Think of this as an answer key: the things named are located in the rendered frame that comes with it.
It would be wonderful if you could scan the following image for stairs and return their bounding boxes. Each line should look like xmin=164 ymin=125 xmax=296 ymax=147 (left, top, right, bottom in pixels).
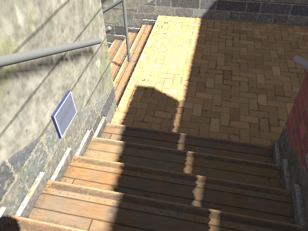
xmin=108 ymin=24 xmax=154 ymax=107
xmin=3 ymin=122 xmax=307 ymax=231

